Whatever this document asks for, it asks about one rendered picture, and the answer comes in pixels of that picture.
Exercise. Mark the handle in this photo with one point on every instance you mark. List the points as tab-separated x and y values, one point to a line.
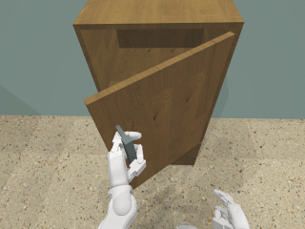
127	144

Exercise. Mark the cupboard door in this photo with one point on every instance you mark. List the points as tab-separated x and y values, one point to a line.
168	105

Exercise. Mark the robot right shin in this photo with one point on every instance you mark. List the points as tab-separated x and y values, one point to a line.
184	223

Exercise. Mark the robot left forearm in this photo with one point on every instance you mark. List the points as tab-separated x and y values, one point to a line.
122	208

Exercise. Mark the right robot hand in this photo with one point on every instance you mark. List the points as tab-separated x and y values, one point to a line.
233	217

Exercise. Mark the left robot hand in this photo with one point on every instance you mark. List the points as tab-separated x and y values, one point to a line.
117	166

